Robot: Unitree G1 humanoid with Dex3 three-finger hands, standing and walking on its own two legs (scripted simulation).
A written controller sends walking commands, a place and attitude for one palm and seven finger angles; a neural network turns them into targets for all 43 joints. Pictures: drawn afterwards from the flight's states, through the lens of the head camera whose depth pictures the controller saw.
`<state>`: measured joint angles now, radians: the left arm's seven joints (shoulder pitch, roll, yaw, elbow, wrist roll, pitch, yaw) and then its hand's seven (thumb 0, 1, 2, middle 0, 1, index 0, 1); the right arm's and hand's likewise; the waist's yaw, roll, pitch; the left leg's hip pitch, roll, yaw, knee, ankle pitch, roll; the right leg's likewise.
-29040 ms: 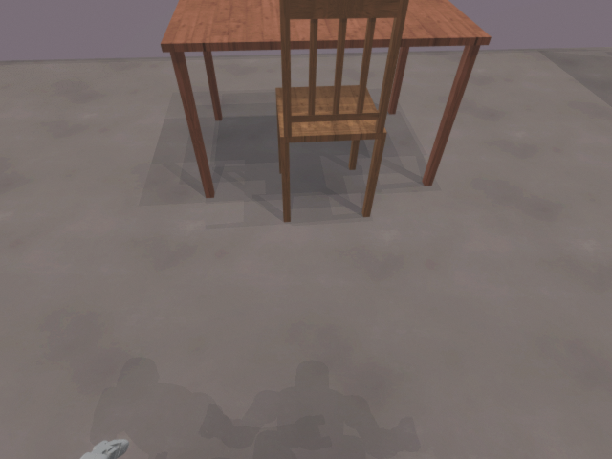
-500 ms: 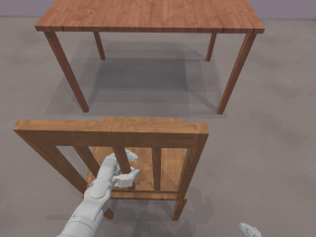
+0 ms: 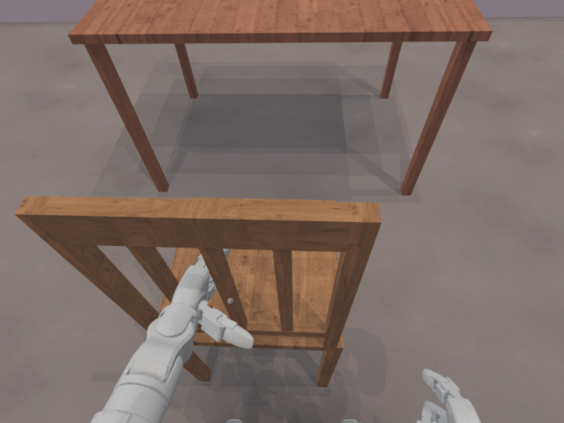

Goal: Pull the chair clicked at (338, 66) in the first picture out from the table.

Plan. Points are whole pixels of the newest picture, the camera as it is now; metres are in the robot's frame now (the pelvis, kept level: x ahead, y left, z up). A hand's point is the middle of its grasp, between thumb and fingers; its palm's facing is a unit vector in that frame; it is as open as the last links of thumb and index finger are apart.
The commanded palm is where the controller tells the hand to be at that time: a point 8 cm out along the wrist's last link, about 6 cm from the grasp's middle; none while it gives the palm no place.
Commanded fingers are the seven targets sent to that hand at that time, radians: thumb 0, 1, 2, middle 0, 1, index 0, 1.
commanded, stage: open the thumb and straighten the fingers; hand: left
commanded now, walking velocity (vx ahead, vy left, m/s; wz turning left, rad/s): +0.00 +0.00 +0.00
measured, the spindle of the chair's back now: (228, 292) +0.32 +0.09 -0.03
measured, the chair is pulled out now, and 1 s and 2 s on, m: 0.59 0.59 0.59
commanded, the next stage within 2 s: draw the fingers out of the gap in 0.06 s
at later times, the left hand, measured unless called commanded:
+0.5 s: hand (218, 337) +0.25 +0.10 -0.05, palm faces -0.17 -0.98 -0.12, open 17.4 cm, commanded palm +0.24 +0.16 -0.02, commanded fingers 0.00 -0.55 0.20 0.00 0.00 0.00 0.00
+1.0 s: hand (204, 398) +0.17 +0.11 -0.04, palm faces -0.15 -0.98 -0.11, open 17.5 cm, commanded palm +0.16 +0.16 -0.02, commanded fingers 0.00 -0.55 0.20 0.00 0.00 0.00 0.00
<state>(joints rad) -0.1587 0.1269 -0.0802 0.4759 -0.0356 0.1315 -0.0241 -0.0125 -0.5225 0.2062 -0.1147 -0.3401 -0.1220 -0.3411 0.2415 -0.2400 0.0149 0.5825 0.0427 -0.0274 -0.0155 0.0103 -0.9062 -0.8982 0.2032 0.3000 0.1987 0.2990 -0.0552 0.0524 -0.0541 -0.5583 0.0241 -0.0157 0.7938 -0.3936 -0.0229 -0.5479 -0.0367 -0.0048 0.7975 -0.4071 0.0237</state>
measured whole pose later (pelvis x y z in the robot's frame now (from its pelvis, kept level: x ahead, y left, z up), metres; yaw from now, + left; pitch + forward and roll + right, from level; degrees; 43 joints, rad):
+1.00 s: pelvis +0.00 +0.00 -0.02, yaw +2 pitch +10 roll -1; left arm 0.48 0.19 -0.17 -0.14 -0.01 0.18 -0.05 -0.02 -0.53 0.20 -0.01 0.00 -0.01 0.00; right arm 0.22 -0.23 0.02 0.44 0.04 -0.09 -0.06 0.01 -0.90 -0.90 0.20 0.30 0.20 0.30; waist -0.03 0.05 -0.10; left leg -0.65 0.01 -0.06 0.95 -0.47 -0.02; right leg -0.60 -0.05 -0.05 0.93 -0.49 0.03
